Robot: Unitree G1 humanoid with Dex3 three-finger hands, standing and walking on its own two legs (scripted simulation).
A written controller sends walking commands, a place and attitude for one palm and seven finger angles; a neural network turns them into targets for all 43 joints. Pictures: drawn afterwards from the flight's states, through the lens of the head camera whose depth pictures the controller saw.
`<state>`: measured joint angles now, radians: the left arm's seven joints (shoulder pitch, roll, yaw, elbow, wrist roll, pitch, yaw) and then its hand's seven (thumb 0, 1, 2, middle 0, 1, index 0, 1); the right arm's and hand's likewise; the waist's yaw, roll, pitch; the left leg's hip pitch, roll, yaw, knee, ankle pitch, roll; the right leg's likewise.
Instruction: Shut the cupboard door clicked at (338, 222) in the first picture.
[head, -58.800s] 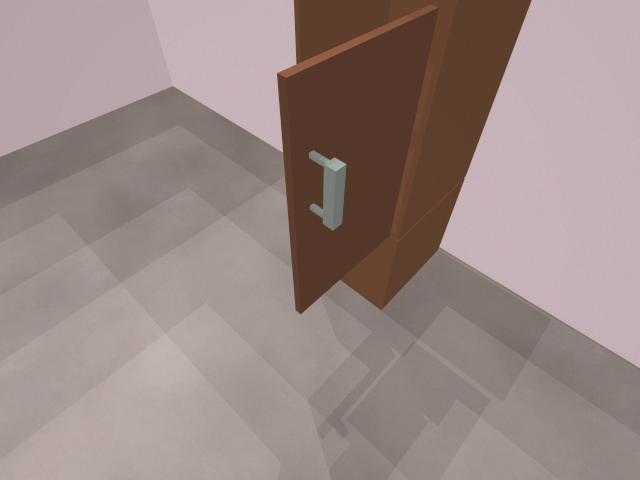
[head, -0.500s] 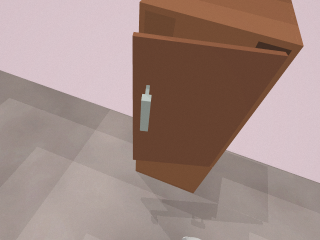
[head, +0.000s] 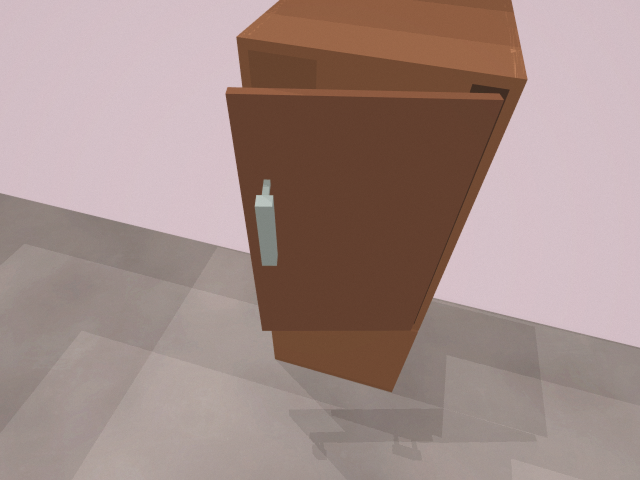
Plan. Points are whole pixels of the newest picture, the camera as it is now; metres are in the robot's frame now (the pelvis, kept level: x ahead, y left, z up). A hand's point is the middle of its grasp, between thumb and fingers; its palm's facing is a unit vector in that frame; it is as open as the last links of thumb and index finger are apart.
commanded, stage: come to a stop and stand still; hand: left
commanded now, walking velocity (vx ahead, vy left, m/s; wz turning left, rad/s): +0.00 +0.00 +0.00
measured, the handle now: (268, 223) +0.48 +0.11 +0.04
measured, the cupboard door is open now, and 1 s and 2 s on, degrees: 17 17 17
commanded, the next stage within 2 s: look again from close up in 0.46 s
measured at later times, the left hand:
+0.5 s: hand out of the picture -0.02 +0.13 -0.18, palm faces +0.05 -0.99 -0.14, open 7.4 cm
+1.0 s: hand out of the picture +0.07 +0.18 -0.18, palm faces +0.01 -0.97 -0.24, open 7.4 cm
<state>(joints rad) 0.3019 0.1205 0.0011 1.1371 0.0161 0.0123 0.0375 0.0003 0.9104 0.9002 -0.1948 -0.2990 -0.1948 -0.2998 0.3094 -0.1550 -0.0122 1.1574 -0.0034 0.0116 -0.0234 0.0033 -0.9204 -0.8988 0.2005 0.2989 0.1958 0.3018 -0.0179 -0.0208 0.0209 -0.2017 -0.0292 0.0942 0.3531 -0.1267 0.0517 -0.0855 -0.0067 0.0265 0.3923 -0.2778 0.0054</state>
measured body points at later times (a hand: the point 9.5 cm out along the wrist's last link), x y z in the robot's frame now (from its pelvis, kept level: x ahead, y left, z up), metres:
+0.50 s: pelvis +0.01 -0.02 +0.00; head +0.03 -0.01 +0.45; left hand -0.02 +0.18 -0.17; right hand -0.02 -0.22 -0.16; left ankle +0.05 +0.08 -0.74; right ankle -0.04 -0.12 -0.74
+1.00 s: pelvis +0.04 -0.01 -0.01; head +0.04 -0.01 +0.44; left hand +0.06 +0.23 -0.16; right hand +0.09 -0.23 -0.16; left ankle +0.05 +0.08 -0.74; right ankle -0.04 -0.12 -0.74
